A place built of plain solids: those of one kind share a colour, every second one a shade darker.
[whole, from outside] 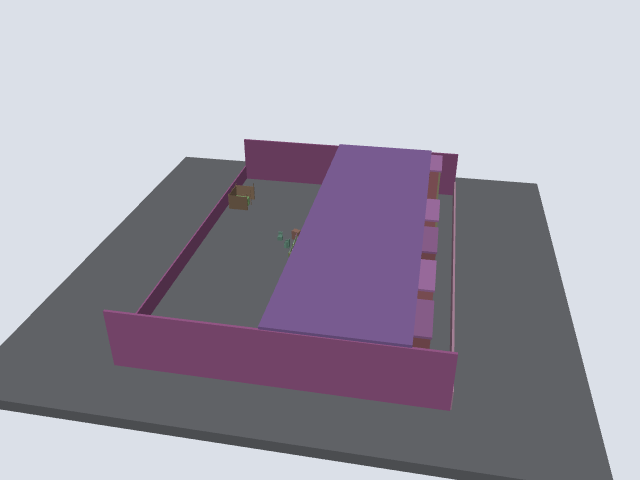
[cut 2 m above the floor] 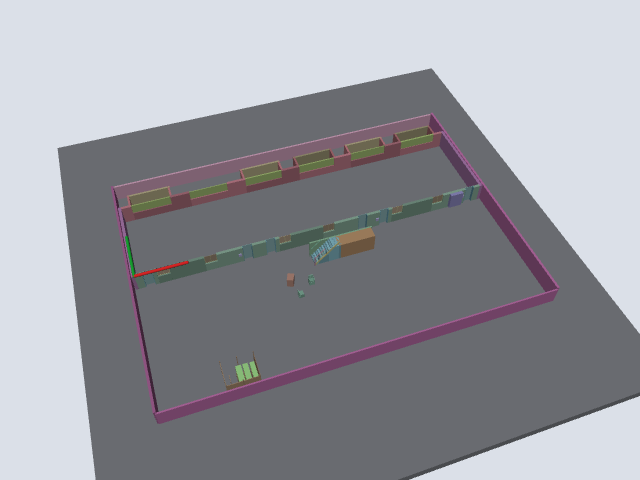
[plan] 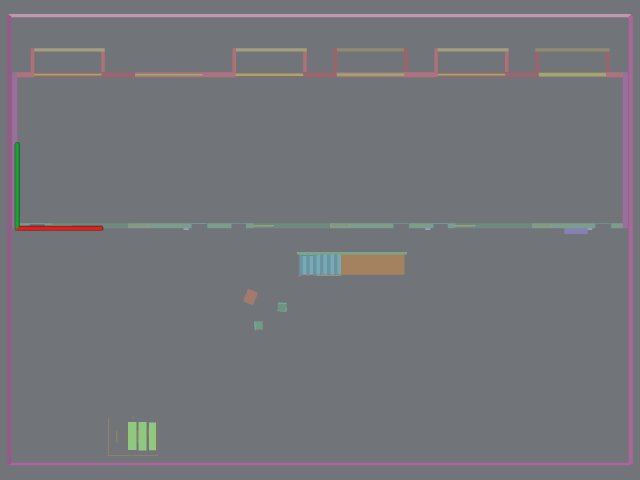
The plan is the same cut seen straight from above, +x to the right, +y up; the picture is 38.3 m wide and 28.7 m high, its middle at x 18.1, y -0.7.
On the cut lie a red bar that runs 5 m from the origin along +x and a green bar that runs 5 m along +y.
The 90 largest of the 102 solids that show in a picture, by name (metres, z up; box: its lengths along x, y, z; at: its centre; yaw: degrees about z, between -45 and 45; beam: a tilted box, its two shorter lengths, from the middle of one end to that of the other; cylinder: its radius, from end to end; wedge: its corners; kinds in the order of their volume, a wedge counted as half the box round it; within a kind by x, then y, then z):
{
 "roof_1": {"box": [37.21, 11.31, 0.25], "at": [18.1, 3.88, 5.53]},
 "site_fence_1": {"box": [0.24, 26.81, 5.45], "at": [-0.48, -0.69, 2.67]},
 "site_fence_2": {"box": [37.17, 0.15, 1.85], "at": [18.1, -14.09, 0.88]},
 "site_fence_3": {"box": [0.24, 26.81, 5.45], "at": [36.69, -0.69, 2.67]},
 "gable_1": {"box": [0.3, 9.34, 5.45], "at": [-0.15, 4.67, 2.67]},
 "gable_2": {"box": [0.3, 9.34, 5.45], "at": [36.36, 4.67, 2.67]},
 "bay_back_1": {"box": [4.43, 0.21, 5.45], "at": [3.02, 10.67, 2.67]},
 "bay_back_2": {"box": [4.43, 0.21, 5.45], "at": [15.09, 10.67, 2.67]},
 "bay_back_3": {"box": [4.43, 0.21, 5.45], "at": [21.12, 10.67, 2.67]},
 "bay_back_4": {"box": [4.43, 0.21, 5.45], "at": [27.15, 10.67, 2.67]},
 "bay_back_5": {"box": [4.43, 0.21, 5.45], "at": [33.19, 10.67, 2.67]},
 "face_1": {"box": [0.7, 0.3, 2.5], "at": [0.35, 0.15, 1.2]},
 "face_2": {"box": [0.4, 0.3, 2.5], "at": [1.85, 0.15, 1.2]},
 "face_3": {"box": [1.2, 0.3, 1.1], "at": [2.65, 0.15, 0.5]},
 "face_4": {"box": [3.38, 0.3, 2.5], "at": [4.94, 0.15, 1.2]},
 "face_5": {"box": [1.2, 0.3, 1.1], "at": [7.23, 0.15, 0.5]},
 "face_6": {"box": [2.58, 0.3, 2.5], "at": [9.13, 0.15, 1.2]},
 "face_7": {"box": [1.4, 0.3, 2.5], "at": [12.07, 0.15, 1.2]},
 "face_8": {"box": [0.4, 0.3, 2.5], "at": [13.92, 0.15, 1.2]},
 "face_9": {"box": [1.2, 0.3, 1.1], "at": [14.72, 0.15, 0.5]},
 "face_10": {"box": [3.38, 0.3, 2.5], "at": [17.01, 0.15, 1.2]},
 "face_11": {"box": [1.2, 0.3, 1.1], "at": [19.3, 0.15, 0.5]},
 "face_12": {"box": [2.58, 0.3, 2.5], "at": [21.2, 0.15, 1.2]},
 "face_13": {"box": [1.4, 0.3, 2.5], "at": [24.14, 0.15, 1.2]},
 "face_14": {"box": [0.4, 0.3, 2.5], "at": [25.99, 0.15, 1.2]},
 "face_15": {"box": [1.2, 0.3, 1.1], "at": [26.79, 0.15, 0.5]},
 "face_16": {"box": [3.38, 0.3, 2.5], "at": [29.08, 0.15, 1.2]},
 "face_17": {"box": [1.2, 0.3, 1.1], "at": [31.37, 0.15, 0.5]},
 "face_18": {"box": [2.58, 0.3, 2.5], "at": [33.26, 0.15, 1.2]},
 "face_19": {"box": [0.7, 0.3, 2.5], "at": [35.86, 0.15, 1.2]},
 "back_1": {"box": [1.0, 0.3, 2.5], "at": [0.5, 9.19, 1.2]},
 "back_2": {"box": [4.03, 0.3, 1.05], "at": [3.02, 9.19, 0.47]},
 "back_3": {"box": [2.0, 0.3, 2.5], "at": [6.03, 9.19, 1.2]},
 "back_4": {"box": [4.03, 0.3, 1.05], "at": [9.05, 9.19, 0.47]},
 "back_5": {"box": [2.0, 0.3, 2.5], "at": [12.07, 9.19, 1.2]},
 "back_6": {"box": [4.03, 0.3, 1.05], "at": [15.09, 9.19, 0.47]},
 "back_7": {"box": [2.0, 0.3, 2.5], "at": [18.1, 9.19, 1.2]},
 "back_8": {"box": [4.03, 0.3, 1.05], "at": [21.12, 9.19, 0.47]},
 "back_9": {"box": [2.0, 0.3, 2.5], "at": [24.14, 9.19, 1.2]},
 "back_10": {"box": [4.03, 0.3, 1.05], "at": [27.15, 9.19, 0.47]},
 "back_11": {"box": [2.0, 0.3, 2.5], "at": [30.17, 9.19, 1.2]},
 "back_12": {"box": [4.03, 0.3, 1.05], "at": [33.19, 9.19, 0.47]},
 "back_13": {"box": [1.0, 0.3, 2.5], "at": [35.71, 9.19, 1.2]},
 "bay_side_1": {"box": [0.21, 1.44, 5.45], "at": [0.91, 10.05, 2.67]},
 "bay_side_2": {"box": [0.21, 1.44, 5.45], "at": [5.13, 10.05, 2.67]},
 "bay_side_3": {"box": [0.21, 1.44, 5.45], "at": [12.97, 10.05, 2.67]},
 "bay_side_4": {"box": [0.21, 1.44, 5.45], "at": [17.2, 10.05, 2.67]},
 "bay_side_5": {"box": [0.21, 1.44, 5.45], "at": [19.01, 10.05, 2.67]},
 "bay_side_6": {"box": [0.21, 1.44, 5.45], "at": [23.23, 10.05, 2.67]},
 "bay_side_7": {"box": [0.21, 1.44, 5.45], "at": [25.04, 10.05, 2.67]},
 "bay_side_8": {"box": [0.21, 1.44, 5.45], "at": [29.27, 10.05, 2.67]},
 "bay_side_9": {"box": [0.21, 1.44, 5.45], "at": [31.08, 10.05, 2.67]},
 "bay_side_10": {"box": [0.21, 1.44, 5.45], "at": [35.3, 10.05, 2.67]},
 "site_backwall_1": {"box": [37.17, 0.2, 1.85], "at": [18.1, 12.72, 0.88]},
 "head_1": {"box": [3.8, 1.2, 2.75], "at": [21.25, -2.17, 1.32]},
 "step_1": {"box": [0.62, 1.2, 0.26], "at": [17.17, -2.17, 0.08]},
 "step_2": {"box": [0.62, 1.2, 0.47], "at": [17.38, -2.17, 0.18]},
 "step_3": {"box": [0.62, 1.2, 0.67], "at": [17.58, -2.17, 0.29]},
 "step_4": {"box": [0.62, 1.2, 0.88], "at": [17.79, -2.17, 0.39]},
 "step_5": {"box": [0.62, 1.2, 1.09], "at": [18.0, -2.17, 0.49]},
 "step_6": {"box": [0.62, 1.2, 1.3], "at": [18.21, -2.17, 0.6]},
 "step_7": {"box": [0.62, 1.2, 1.5], "at": [18.41, -2.17, 0.7]},
 "step_8": {"box": [0.62, 1.2, 1.71], "at": [18.62, -2.17, 0.81]},
 "step_9": {"box": [0.62, 1.2, 1.92], "at": [18.83, -2.17, 0.91]},
 "step_10": {"box": [0.62, 1.2, 2.13], "at": [19.04, -2.17, 1.01]},
 "step_11": {"box": [0.62, 1.2, 2.33], "at": [19.25, -2.17, 1.12]},
 "step_12": {"box": [0.51, 1.2, 2.54], "at": [19.4, -2.17, 1.22]},
 "bay_roof_1": {"box": [4.63, 1.59, 0.2], "at": [3.02, 10.08, 5.5]},
 "bay_roof_2": {"box": [4.63, 1.59, 0.2], "at": [15.09, 10.08, 5.5]},
 "bay_roof_3": {"box": [4.63, 1.59, 0.2], "at": [21.12, 10.08, 5.5]},
 "bay_roof_4": {"box": [4.63, 1.59, 0.2], "at": [27.15, 10.08, 5.5]},
 "bay_roof_5": {"box": [4.63, 1.59, 0.2], "at": [33.19, 10.08, 5.5]},
 "glazing_1": {"box": [4.03, 0.11, 1.1], "at": [3.02, 9.19, 1.55]},
 "glazing_2": {"box": [4.03, 0.09, 1.1], "at": [9.05, 9.19, 1.55]},
 "glazing_3": {"box": [4.03, 0.15, 1.1], "at": [15.09, 9.19, 1.55]},
 "glazing_4": {"box": [4.03, 0.14, 1.1], "at": [21.12, 9.19, 1.55]},
 "glazing_5": {"box": [4.03, 0.1, 1.1], "at": [27.15, 9.19, 1.55]},
 "glazing_6": {"box": [4.03, 0.19, 1.1], "at": [33.19, 9.19, 1.55]},
 "spine_1": {"box": [6.59, 0.15, 2.52], "at": [20.0, -1.5, 1.21]},
 "bike_shelter_bike_1": {"box": [0.51, 1.68, 0.99], "at": [6.88, -12.42, 0.44]},
 "bike_shelter_bike_2": {"box": [0.47, 1.7, 1.0], "at": [7.49, -12.44, 0.45]},
 "bike_shelter_bike_3": {"box": [0.43, 1.66, 0.98], "at": [8.09, -12.45, 0.44]},
 "hung_more_letter_boxes_letters_1": {"box": [1.4, 0.35, 1.79], "at": [33.41, -0.17, 1.13]},
 "bike_shelter_1": {"box": [0.05, 2.18, 1.8], "at": [5.47, -12.44, 0.85]},
 "bike_shelter_2": {"box": [2.84, 0.05, 1.8], "at": [6.92, -13.57, 0.85]},
 "bike_shelter_3": {"box": [0.05, 2.18, 1.8], "at": [8.38, -12.44, 0.85]},
 "foot_bin_1": {"box": [0.65, 0.82, 1.08], "at": [13.94, -4.11, 0.49], "yaw": -22.9},
 "foot_bench_1": {"box": [0.5, 0.45, 0.62], "at": [15.85, -4.72, 0.26], "yaw": -2.7},
 "guard_string_1": {"wedge": [[16.86, -2.84, -0.02], [16.86, -2.84, 0.24], [16.86, -2.8, -0.02], [16.86, -2.8, 0.24], [19.35, -2.84, 2.47], [19.35, -2.84, 2.73], [19.35, -2.8, 2.47], [19.35, -2.8, 2.73]]},
 "foot_chair_1": {"box": [0.45, 0.5, 0.49], "at": [14.45, -5.81, 0.2], "yaw": 3.0}
}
